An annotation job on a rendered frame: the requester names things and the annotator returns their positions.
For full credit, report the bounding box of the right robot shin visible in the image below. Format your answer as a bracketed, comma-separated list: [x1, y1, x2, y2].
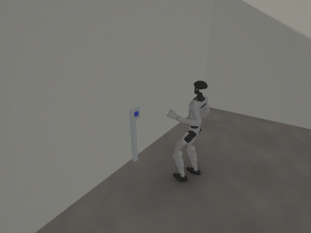
[187, 149, 197, 171]

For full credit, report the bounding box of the robot left upper arm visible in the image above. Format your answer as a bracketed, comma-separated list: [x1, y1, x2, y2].
[189, 101, 202, 127]

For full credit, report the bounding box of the left robot forearm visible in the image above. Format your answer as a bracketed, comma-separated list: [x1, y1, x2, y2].
[176, 115, 200, 126]

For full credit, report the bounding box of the left robot hand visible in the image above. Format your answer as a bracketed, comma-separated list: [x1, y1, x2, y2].
[167, 109, 177, 119]

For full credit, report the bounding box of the left robot thigh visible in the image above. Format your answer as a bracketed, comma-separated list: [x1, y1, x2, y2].
[174, 132, 194, 157]

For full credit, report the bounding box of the panel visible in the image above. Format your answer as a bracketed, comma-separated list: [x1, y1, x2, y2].
[129, 105, 141, 162]

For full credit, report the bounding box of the robot right upper arm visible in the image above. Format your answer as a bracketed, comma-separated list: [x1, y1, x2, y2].
[203, 95, 210, 116]

